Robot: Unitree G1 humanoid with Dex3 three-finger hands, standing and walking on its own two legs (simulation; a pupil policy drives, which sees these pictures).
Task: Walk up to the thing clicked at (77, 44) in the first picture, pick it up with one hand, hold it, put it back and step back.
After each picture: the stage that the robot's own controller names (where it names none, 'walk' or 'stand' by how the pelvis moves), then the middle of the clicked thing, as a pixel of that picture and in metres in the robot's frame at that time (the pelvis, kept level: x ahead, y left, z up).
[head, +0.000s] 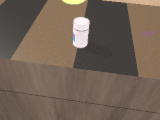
stand; (80, 32) +0.60 +0.02 +0.08
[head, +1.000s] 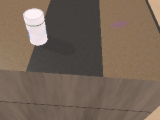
rise first; (36, 27) +0.52 +0.20 +0.11
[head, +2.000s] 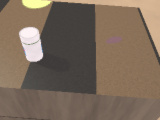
stand; (32, 45) +0.49 +0.21 +0.08
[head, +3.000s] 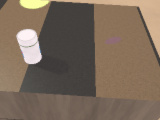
stand; (30, 47) +0.48 +0.20 +0.08
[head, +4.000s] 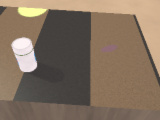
stand; (25, 55) +0.45 +0.22 +0.07
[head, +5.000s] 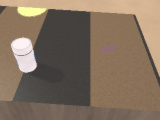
stand; (24, 55) +0.45 +0.23 +0.07
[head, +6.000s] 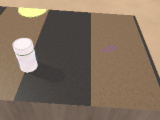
rise first; (26, 55) +0.45 +0.22 +0.07
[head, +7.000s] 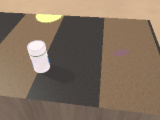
rise first; (39, 57) +0.46 +0.21 +0.08
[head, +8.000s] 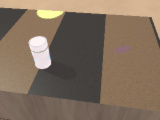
go down; (40, 53) +0.47 +0.21 +0.08
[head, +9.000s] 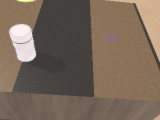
go down; (23, 43) +0.48 +0.19 +0.09
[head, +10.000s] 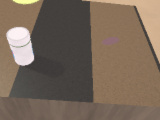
go down; (21, 47) +0.46 +0.20 +0.09
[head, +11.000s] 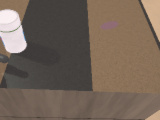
close in; (11, 32) +0.47 +0.21 +0.13
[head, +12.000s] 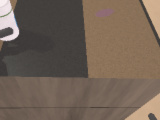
close; (2, 18) +0.50 +0.21 +0.15
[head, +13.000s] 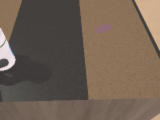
lift; out of the picture +0.41 +0.22 +0.14
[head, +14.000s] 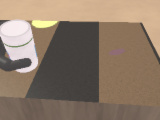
lift; (20, 47) +0.31 +0.16 +0.27
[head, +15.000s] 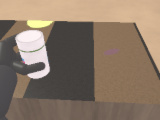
hold; (34, 54) +0.33 +0.14 +0.23
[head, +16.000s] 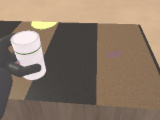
hold; (30, 56) +0.32 +0.15 +0.23
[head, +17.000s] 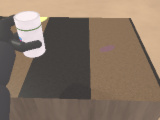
crouch; (31, 34) +0.40 +0.15 +0.24
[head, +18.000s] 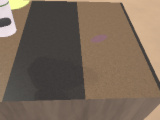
lower; out of the picture +0.48 +0.21 +0.22
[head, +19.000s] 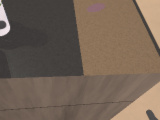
lower; out of the picture +0.51 +0.21 +0.15
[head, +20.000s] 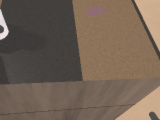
lower; out of the picture +0.50 +0.21 +0.15
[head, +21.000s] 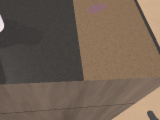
lower; out of the picture +0.51 +0.22 +0.15
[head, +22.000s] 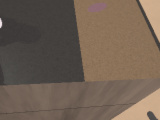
rest; out of the picture +0.52 +0.23 +0.15
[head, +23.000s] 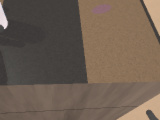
withdraw; out of the picture +0.52 +0.22 +0.15
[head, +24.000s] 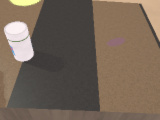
sink last; (20, 42) +0.46 +0.22 +0.12
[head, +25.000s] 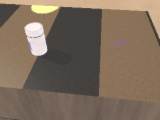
stand; (36, 39) +0.52 +0.23 +0.11
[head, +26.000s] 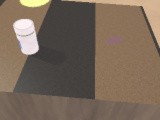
stand; (27, 37) +0.50 +0.23 +0.11
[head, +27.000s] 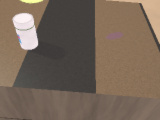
stand; (26, 32) +0.52 +0.22 +0.13
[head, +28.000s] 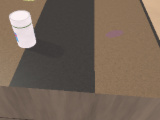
stand; (23, 30) +0.51 +0.23 +0.13
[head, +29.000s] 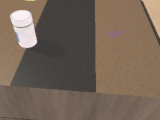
stand; (24, 29) +0.51 +0.22 +0.14
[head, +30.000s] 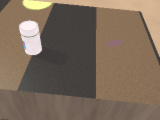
stand; (31, 38) +0.51 +0.22 +0.10
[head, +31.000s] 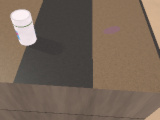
walk; (24, 28) +0.53 +0.23 +0.09
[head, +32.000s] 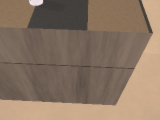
walk; out of the picture +0.78 +0.27 +0.10
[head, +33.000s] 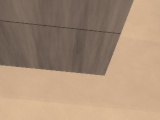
walk; out of the picture +1.13 +0.24 +0.10
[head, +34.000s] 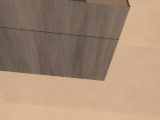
stand; out of the picture +1.15 +0.26 +0.08
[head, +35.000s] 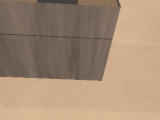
stand; out of the picture +1.16 +0.29 +0.07
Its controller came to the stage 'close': yes
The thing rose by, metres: 0.19
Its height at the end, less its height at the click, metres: +0.00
